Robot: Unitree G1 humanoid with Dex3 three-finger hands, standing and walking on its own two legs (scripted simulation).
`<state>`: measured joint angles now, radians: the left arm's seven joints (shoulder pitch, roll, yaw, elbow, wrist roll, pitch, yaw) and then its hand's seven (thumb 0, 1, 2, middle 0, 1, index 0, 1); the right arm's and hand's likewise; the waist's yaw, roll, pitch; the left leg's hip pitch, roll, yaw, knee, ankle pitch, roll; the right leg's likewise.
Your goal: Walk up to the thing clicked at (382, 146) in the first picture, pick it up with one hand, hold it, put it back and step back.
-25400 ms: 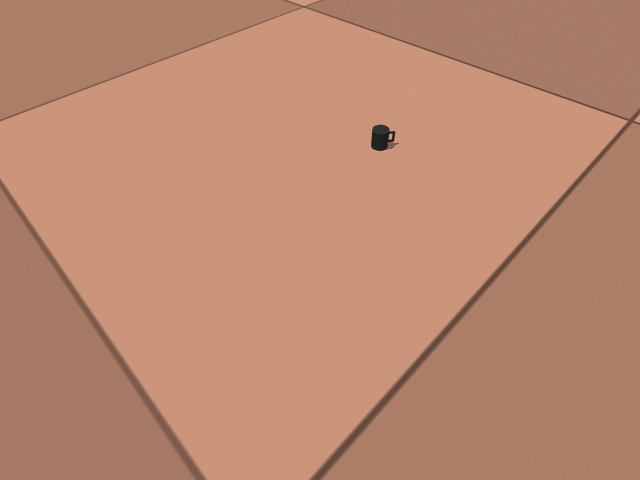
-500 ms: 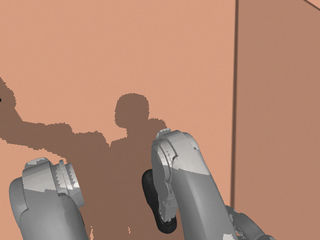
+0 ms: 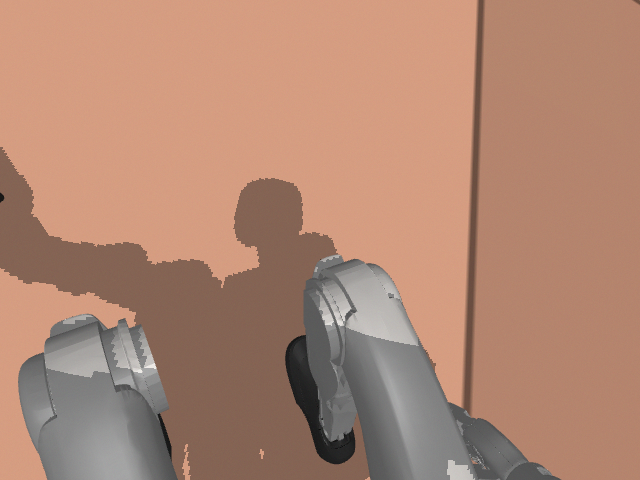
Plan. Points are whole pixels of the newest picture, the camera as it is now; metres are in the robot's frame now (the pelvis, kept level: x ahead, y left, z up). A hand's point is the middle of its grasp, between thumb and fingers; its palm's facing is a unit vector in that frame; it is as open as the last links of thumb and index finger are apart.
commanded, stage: withdraw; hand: left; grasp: from above
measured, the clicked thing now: out of the picture +0.44 +0.35 -0.25
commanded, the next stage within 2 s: home in 0.98 s
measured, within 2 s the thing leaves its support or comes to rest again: rests again in 0.34 s
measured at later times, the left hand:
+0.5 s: hand out of the picture +0.43 +0.39 -0.06, palm faces -0.35 -0.08 -0.93, open 14.2 cm
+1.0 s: hand out of the picture +0.42 +0.38 -0.11, palm faces -0.39 -0.10 -0.91, open 14.1 cm
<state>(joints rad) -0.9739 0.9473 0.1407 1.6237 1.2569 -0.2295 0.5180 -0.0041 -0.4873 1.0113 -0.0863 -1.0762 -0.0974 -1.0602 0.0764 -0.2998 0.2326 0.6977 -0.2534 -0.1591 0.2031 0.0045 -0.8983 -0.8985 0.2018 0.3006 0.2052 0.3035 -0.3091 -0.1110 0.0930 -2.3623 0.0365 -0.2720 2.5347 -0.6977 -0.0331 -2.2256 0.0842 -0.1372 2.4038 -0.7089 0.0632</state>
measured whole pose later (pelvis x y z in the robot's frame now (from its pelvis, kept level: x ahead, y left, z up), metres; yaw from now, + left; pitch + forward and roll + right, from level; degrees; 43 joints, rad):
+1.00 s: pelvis -0.02 +0.00 +0.03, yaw +5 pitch +30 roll -9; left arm -1.02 0.88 0.11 1.44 1.30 -0.27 0.33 0.00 -0.52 1.00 -0.09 -1.01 -0.09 -1.00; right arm 0.13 -0.29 0.12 0.70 -0.15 0.02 0.10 0.01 -0.91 -0.90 0.20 0.30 0.20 0.30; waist -0.25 -0.05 0.00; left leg -2.33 0.01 -0.18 2.38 -0.59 -0.02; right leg -2.20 0.03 -0.08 2.31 -0.65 0.04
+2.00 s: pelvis +0.03 +0.00 +0.31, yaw +13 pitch +22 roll -5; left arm 0.10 0.33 0.04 0.18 0.08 0.34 0.06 0.01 0.89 0.89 -0.21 -0.30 -0.21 -0.30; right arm 0.13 -0.20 0.04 0.55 0.03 -0.10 -0.07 0.01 -0.90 -0.90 0.20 0.30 0.21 0.30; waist -0.07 0.03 -0.19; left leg -1.29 0.04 -0.09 1.47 -0.56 -0.02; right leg -1.19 0.00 -0.06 1.41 -0.59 0.02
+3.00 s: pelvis +0.08 +0.01 +0.41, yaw +16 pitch +10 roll -3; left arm 0.50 0.22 0.04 -0.14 -0.06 0.46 0.02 0.01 0.89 0.89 -0.20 -0.30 -0.20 -0.30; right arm 0.29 -0.22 0.04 0.54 0.00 -0.22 -0.18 0.02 -0.90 -0.90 0.20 0.30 0.21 0.30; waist -0.04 0.04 -0.16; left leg -0.71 0.04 -0.07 1.01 -0.47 -0.02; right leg -0.62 -0.01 -0.06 0.95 -0.50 0.02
